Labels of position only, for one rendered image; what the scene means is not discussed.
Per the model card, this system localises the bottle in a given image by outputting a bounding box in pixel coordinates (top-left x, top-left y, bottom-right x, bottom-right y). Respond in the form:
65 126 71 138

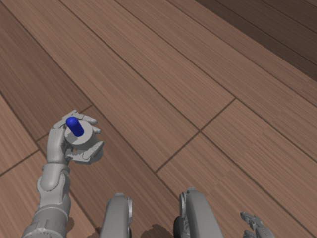
65 117 104 163

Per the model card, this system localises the left robot hand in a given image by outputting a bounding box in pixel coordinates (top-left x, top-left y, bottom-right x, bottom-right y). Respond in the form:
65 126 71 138
46 110 104 166

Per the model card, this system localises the right robot hand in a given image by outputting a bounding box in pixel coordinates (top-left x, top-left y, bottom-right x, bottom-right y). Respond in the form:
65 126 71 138
240 212 275 238

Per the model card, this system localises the left robot arm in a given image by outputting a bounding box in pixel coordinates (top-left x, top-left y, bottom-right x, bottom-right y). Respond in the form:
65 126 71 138
21 162 71 238

